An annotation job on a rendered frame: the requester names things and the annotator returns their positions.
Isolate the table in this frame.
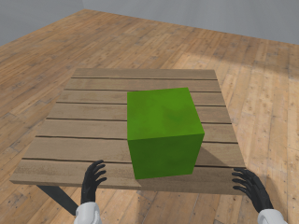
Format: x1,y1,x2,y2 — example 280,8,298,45
9,68,247,216

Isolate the robot right forearm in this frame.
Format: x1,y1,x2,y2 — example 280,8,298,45
257,209,288,224

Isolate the robot left forearm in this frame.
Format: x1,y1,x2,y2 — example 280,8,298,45
74,202,103,224

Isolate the robot left hand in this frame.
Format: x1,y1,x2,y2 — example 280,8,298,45
80,160,107,204

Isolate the carton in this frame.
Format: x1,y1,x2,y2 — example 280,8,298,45
127,87,205,180

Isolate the robot right hand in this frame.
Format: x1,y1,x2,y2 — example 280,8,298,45
232,167,274,214

